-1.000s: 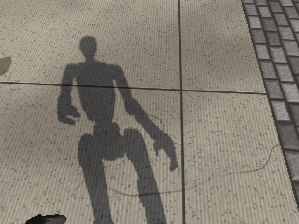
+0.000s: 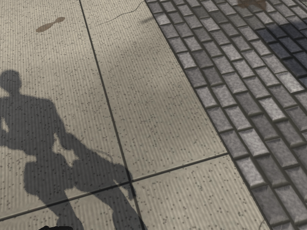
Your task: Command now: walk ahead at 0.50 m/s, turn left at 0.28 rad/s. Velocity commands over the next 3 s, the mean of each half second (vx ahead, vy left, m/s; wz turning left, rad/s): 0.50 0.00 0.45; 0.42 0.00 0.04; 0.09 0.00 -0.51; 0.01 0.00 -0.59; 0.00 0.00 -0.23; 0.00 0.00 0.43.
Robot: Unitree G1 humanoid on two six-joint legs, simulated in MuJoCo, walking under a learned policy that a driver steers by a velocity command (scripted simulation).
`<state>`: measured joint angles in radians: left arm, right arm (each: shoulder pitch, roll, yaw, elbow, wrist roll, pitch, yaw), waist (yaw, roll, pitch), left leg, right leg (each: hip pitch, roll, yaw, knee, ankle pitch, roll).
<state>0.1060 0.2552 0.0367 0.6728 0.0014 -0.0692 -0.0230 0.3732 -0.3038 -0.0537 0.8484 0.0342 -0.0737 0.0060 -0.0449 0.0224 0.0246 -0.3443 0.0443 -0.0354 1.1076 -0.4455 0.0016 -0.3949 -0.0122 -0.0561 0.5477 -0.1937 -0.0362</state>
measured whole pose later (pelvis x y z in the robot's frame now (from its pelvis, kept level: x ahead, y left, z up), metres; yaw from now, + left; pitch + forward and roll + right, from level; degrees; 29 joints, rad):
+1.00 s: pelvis +0.54 +0.12 -0.01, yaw +15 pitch +3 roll +1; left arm 0.11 0.29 0.05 0.71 0.00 -0.08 -0.05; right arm 0.26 -0.31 -0.05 0.75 -0.01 -0.04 -0.01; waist -0.03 0.00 0.05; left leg -0.25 -0.07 -0.03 1.05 -0.55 -0.02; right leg -0.51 0.05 -0.01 0.55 -0.09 -0.06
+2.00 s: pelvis +0.62 +0.14 +0.01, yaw -20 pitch +3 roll +2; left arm 0.19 0.30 0.07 0.63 -0.01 0.04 0.02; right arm 0.13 -0.32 -0.10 0.69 -0.01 0.01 -0.04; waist 0.01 0.03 0.05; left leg -0.56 0.00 -0.03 1.07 -0.39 -0.08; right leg -0.29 0.04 0.09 0.47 -0.21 -0.05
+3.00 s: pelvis +0.63 +0.20 +0.01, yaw -10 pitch +2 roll -2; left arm 0.13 0.32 0.09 0.71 0.00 0.03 0.05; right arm 0.21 -0.29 -0.05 0.59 0.00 0.01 0.00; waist -0.01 -0.03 0.06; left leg -0.32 -0.05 -0.05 0.52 -0.23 0.07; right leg -0.53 0.00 0.04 1.15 -0.42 0.08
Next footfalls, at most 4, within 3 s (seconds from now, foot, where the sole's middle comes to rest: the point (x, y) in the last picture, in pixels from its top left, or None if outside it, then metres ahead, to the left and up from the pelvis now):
0.42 left None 0.36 0.18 -0.77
0.92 right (141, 176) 0.72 0.08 -0.77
1.38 left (94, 182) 0.70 0.30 -0.77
1.80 right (151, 190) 0.64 0.04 -0.77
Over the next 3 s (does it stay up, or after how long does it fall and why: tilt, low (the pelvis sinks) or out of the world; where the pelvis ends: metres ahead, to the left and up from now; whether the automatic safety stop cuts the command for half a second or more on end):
stays up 0.63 0.20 0.01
